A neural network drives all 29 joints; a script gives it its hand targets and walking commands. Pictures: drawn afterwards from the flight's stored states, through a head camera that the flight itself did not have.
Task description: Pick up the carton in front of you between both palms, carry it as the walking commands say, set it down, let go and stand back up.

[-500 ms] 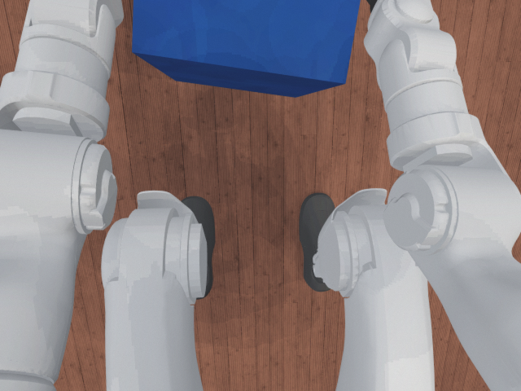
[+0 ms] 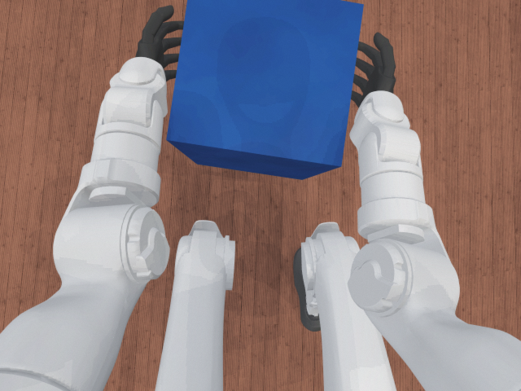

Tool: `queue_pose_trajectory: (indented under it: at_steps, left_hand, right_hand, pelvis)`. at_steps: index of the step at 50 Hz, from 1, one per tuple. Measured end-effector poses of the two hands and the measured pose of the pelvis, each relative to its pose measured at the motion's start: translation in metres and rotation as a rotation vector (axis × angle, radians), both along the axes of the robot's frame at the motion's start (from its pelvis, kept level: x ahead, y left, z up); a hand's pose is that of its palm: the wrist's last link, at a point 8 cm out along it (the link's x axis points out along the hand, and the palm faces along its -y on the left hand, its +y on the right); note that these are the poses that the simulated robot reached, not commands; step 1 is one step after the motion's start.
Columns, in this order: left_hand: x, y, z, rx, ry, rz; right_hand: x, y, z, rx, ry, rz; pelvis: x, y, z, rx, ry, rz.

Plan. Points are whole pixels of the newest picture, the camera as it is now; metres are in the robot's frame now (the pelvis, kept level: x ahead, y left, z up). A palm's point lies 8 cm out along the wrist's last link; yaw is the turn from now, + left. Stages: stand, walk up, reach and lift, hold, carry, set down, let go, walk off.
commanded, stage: reach and lift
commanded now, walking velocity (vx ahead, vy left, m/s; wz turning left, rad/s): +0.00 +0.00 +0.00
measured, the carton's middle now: (260, 103) +0.51 +0.03 -0.14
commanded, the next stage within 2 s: none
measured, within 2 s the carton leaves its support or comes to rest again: neither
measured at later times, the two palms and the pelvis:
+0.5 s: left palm (111, 42) +0.48 +0.17 +0.07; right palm (451, 63) +0.47 -0.13 +0.09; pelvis +0.04 +0.00 +0.12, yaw +1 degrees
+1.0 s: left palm out of the picture +0.42 +0.16 +0.23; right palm out of the picture +0.43 -0.14 +0.24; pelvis +0.08 +0.00 +0.25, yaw +2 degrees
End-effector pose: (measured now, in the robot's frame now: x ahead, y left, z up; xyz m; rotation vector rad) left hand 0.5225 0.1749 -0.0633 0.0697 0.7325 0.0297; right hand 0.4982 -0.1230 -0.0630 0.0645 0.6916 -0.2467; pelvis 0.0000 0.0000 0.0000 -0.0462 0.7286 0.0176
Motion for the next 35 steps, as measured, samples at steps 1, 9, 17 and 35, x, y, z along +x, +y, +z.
queue_pose_trajectory:
  at_steps: [1,9,17,35]
  left_hand:
    - [-0.001,-0.002,0.005,0.000,-0.003,-0.002]
    - [-0.011,-0.010,0.035,-0.012,-0.022,0.009]
    - [-0.029,-0.003,0.081,-0.031,-0.019,0.049]
    - [-0.068,-0.013,0.201,-0.043,-0.013,0.082]
  right_hand:
    - [-0.001,-0.002,0.005,0.000,-0.003,-0.004]
    - [-0.006,-0.010,0.042,0.001,-0.023,-0.007]
    - [-0.013,-0.003,0.092,-0.006,-0.022,0.028]
    - [-0.046,-0.014,0.211,-0.001,-0.018,0.043]
  pelvis:
    - [0.000,0.000,0.004,0.001,0.004,-0.002]
    - [0.008,0.000,0.036,0.016,0.012,-0.020]
    - [0.025,0.000,0.074,0.019,-0.026,-0.008]
    - [0.058,0.003,0.176,0.029,-0.204,0.000]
